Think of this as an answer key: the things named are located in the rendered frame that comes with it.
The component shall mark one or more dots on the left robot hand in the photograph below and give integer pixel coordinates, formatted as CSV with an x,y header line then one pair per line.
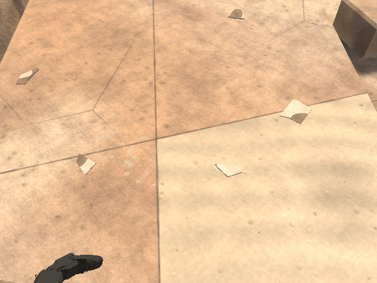
x,y
68,266

